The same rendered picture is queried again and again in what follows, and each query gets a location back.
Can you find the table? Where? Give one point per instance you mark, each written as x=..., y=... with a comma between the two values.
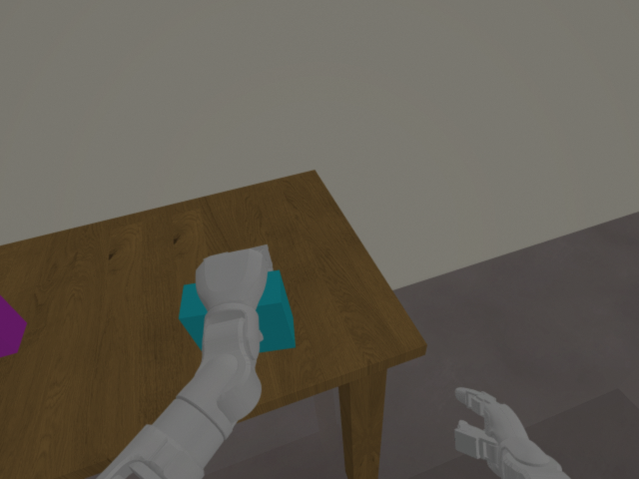
x=104, y=352

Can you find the robot right hand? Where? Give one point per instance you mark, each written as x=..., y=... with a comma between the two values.
x=500, y=423

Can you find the robot left hand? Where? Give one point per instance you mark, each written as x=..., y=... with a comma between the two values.
x=234, y=277

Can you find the sponge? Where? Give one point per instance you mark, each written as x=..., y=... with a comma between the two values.
x=276, y=320

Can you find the robot left forearm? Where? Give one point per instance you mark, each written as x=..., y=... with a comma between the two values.
x=225, y=389

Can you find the robot right forearm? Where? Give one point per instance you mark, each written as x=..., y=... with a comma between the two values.
x=520, y=458

